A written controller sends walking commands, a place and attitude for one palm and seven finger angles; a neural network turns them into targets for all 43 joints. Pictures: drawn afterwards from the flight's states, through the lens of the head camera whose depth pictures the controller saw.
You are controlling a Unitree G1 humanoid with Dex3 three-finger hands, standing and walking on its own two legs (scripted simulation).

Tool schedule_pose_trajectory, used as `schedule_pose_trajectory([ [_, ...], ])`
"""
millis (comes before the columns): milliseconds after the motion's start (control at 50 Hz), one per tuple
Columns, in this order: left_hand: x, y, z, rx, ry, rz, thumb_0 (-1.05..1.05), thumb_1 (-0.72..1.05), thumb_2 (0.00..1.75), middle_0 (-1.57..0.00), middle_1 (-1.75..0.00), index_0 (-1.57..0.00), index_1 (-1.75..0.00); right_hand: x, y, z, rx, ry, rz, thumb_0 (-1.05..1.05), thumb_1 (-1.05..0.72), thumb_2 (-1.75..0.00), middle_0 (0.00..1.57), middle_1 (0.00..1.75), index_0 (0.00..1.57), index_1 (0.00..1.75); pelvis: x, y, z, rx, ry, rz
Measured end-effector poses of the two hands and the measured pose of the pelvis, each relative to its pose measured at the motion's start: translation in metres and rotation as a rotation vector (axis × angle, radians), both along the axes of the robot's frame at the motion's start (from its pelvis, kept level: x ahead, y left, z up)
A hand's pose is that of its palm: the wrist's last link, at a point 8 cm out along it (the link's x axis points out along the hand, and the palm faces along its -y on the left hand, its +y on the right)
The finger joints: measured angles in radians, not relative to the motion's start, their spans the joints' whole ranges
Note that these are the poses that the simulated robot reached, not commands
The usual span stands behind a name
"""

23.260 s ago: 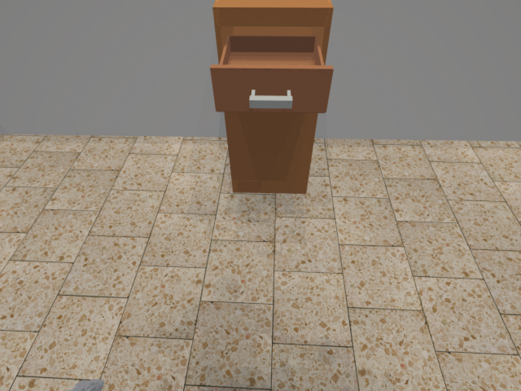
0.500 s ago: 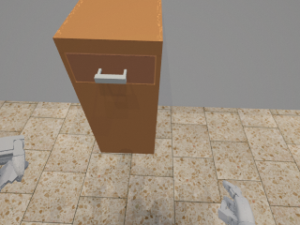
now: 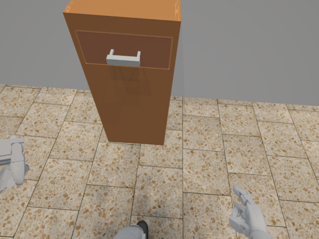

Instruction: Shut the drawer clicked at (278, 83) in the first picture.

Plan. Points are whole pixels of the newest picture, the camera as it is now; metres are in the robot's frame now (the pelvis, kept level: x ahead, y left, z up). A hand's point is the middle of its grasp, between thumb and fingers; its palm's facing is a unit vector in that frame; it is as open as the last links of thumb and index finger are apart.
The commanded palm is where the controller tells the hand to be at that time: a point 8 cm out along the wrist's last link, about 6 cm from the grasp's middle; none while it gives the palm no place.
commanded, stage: step back with the hand held close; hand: left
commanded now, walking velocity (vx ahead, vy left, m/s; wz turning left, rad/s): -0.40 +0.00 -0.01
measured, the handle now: (124, 56) +0.71 +0.19 +0.00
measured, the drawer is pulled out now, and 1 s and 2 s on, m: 0.00 0.00 0.00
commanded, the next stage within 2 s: stop stepping back and stand still in 0.24 s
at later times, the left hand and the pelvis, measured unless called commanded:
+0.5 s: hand out of the picture +0.07 +0.25 +0.17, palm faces +0.28 -0.85 -0.45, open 3.3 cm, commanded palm +0.02 +0.29 +0.18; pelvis -0.12 +0.02 +0.01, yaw -2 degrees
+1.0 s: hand out of the picture -0.01 +0.26 +0.18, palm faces +0.32 -0.83 -0.45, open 3.3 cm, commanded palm -0.06 +0.30 +0.18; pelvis -0.20 +0.03 +0.00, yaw -3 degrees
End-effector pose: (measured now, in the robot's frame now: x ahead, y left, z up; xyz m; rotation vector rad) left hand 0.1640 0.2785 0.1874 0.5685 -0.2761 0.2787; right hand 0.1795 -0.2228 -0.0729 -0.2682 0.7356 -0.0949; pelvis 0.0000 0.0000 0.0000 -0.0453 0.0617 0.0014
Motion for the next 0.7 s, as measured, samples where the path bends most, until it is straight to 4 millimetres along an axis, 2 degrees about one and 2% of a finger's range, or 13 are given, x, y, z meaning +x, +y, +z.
schedule_pose_trajectory([
  [80,-0.016,-0.017,0.000,0.004,0.027,-0.079,0.01,0.89,0.90,-1.41,-1.60,-1.40,-1.60,-0.011,-0.002,0.003,0.029,-0.030,-0.010,0.01,-0.90,-0.90,0.20,0.30,0.21,0.30,-0.023,-0.005,-0.001,-0.008,-0.027,-0.004],
  [140,-0.035,-0.020,0.003,0.015,0.023,-0.101,0.01,0.89,0.90,-1.41,-1.60,-1.40,-1.60,-0.024,-0.006,0.008,0.038,-0.060,-0.038,0.01,-0.90,-0.90,0.20,0.30,0.21,0.30,-0.034,-0.006,-0.002,-0.016,-0.043,0.005],
  [260,-0.063,0.007,0.004,-0.023,-0.034,-0.014,0.01,0.89,0.90,-1.41,-1.60,-1.41,-1.60,-0.060,-0.011,0.015,-0.021,-0.024,-0.088,0.01,-0.90,-0.90,0.20,0.30,0.21,0.30,-0.047,0.005,0.001,0.002,-0.044,-0.002],
  [340,-0.074,0.022,-0.006,-0.056,-0.035,0.001,0.01,0.89,0.90,-1.41,-1.60,-1.41,-1.60,-0.084,-0.004,0.016,-0.044,-0.011,-0.080,0.01,-0.90,-0.90,0.20,0.30,0.20,0.30,-0.074,0.014,0.001,0.020,-0.048,-0.002],
  [400,-0.089,0.021,-0.007,-0.065,-0.002,-0.021,0.01,0.89,0.90,-1.41,-1.60,-1.40,-1.60,-0.105,0.006,0.021,-0.029,-0.042,-0.058,0.01,-0.90,-0.90,0.20,0.30,0.20,0.30,-0.095,0.017,0.004,0.005,-0.045,-0.016],
  [520,-0.134,0.010,0.003,-0.044,0.018,-0.054,0.01,0.89,0.90,-1.41,-1.60,-1.40,-1.60,-0.153,0.018,0.024,0.015,-0.063,-0.061,0.01,-0.90,-0.90,0.20,0.30,0.21,0.30,-0.127,0.015,0.007,-0.002,-0.043,-0.029],
  [600,-0.160,0.011,0.003,-0.053,0.011,-0.038,0.01,0.89,0.90,-1.41,-1.60,-1.41,-1.60,-0.184,0.015,0.011,0.014,-0.025,-0.074,0.01,-0.90,-0.90,0.20,0.30,0.21,0.30,-0.151,0.018,0.003,-0.002,-0.068,-0.045],
  [700,-0.173,0.027,-0.007,-0.130,-0.069,0.011,0.01,0.89,0.90,-1.41,-1.60,-1.41,-1.60,-0.221,0.006,0.002,-0.036,0.003,-0.143,0.01,-0.90,-0.90,0.21,0.30,0.21,0.30,-0.159,0.029,-0.004,-0.009,-0.083,-0.042],
])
